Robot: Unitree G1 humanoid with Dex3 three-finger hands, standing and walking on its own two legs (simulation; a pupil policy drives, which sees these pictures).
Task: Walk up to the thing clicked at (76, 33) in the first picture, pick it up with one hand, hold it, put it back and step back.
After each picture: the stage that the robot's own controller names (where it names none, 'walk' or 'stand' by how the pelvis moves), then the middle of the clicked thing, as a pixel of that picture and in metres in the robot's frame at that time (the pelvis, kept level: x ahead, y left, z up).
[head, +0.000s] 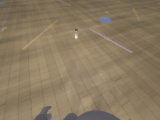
stand; (76, 33) +1.99 +0.44 -0.65
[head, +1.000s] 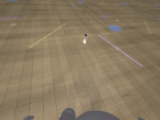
walk; (85, 38) +1.89 +0.19 -0.62
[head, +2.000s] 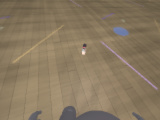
walk; (84, 49) +1.32 +0.11 -0.63
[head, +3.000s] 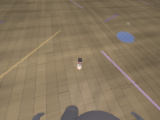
walk; (79, 63) +0.89 +0.16 -0.63
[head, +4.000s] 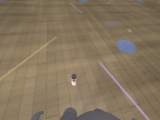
walk; (73, 79) +0.60 +0.18 -0.64
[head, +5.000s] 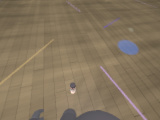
stand; (72, 88) +0.46 +0.17 -0.64
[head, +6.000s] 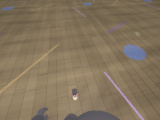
stand; (74, 94) +0.41 +0.17 -0.65
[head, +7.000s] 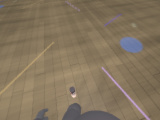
stand; (73, 92) +0.38 +0.23 -0.65
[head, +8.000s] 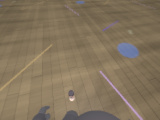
stand; (71, 95) +0.38 +0.19 -0.65
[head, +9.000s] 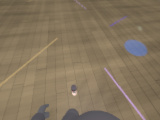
stand; (74, 90) +0.40 +0.17 -0.63
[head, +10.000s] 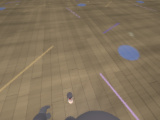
stand; (70, 98) +0.36 +0.21 -0.66
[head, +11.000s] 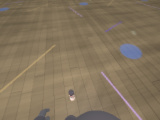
stand; (71, 95) +0.39 +0.21 -0.66
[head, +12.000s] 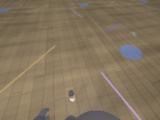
stand; (71, 96) +0.39 +0.21 -0.66
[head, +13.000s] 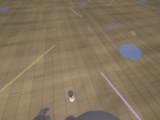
go down; (71, 96) +0.38 +0.21 -0.66
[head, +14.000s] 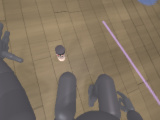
go down; (61, 54) +0.47 +0.21 -0.29
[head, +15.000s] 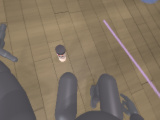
approach; (61, 54) +0.48 +0.22 -0.26
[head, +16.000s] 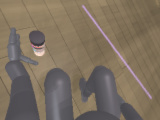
close in; (38, 45) +0.47 +0.26 -0.17
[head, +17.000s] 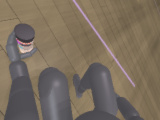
close; (25, 42) +0.47 +0.27 -0.17
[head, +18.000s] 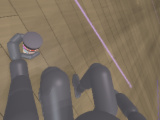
lift; (31, 46) +0.43 +0.25 -0.17
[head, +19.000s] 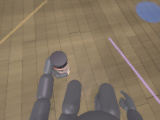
lift; (62, 66) +0.34 +0.19 +0.02
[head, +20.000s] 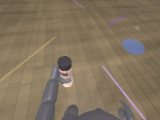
hold; (66, 73) +0.31 +0.17 +0.05
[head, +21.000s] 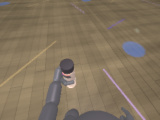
hold; (69, 75) +0.30 +0.15 +0.06
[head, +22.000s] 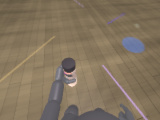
crouch; (70, 74) +0.32 +0.14 +0.04
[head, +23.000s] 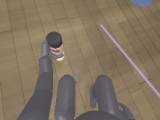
crouch; (57, 49) +0.46 +0.19 -0.04
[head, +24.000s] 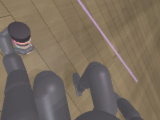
lower; (23, 42) +0.47 +0.25 -0.17
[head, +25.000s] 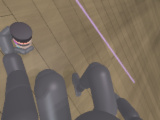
lower; (23, 41) +0.47 +0.26 -0.17
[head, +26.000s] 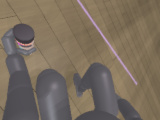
lower; (26, 42) +0.46 +0.26 -0.16
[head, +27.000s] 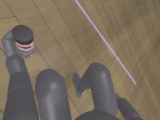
lower; (25, 44) +0.46 +0.26 -0.17
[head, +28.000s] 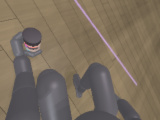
loosen; (32, 45) +0.46 +0.23 -0.16
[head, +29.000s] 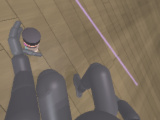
withdraw; (31, 44) +0.47 +0.24 -0.18
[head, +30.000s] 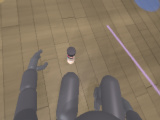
walk; (71, 56) +0.49 +0.17 -0.26
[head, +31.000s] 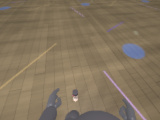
stand; (75, 95) +0.40 +0.14 -0.59
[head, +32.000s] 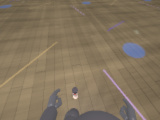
stand; (75, 93) +0.42 +0.15 -0.60
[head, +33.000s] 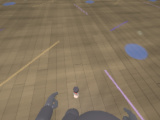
stand; (76, 92) +0.42 +0.15 -0.61
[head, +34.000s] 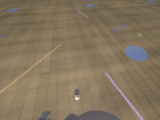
walk; (77, 94) +0.42 +0.16 -0.66
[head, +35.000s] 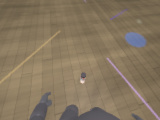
walk; (82, 78) +0.55 +0.06 -0.64
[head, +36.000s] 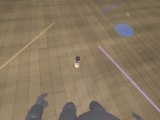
walk; (77, 62) +0.79 +0.16 -0.64
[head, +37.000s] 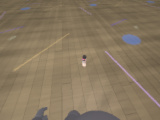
stand; (84, 61) +1.08 +0.16 -0.63
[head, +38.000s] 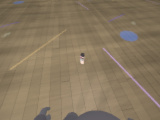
stand; (82, 58) +1.07 +0.17 -0.66
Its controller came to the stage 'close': yes
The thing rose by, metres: 0.70
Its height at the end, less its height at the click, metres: +0.00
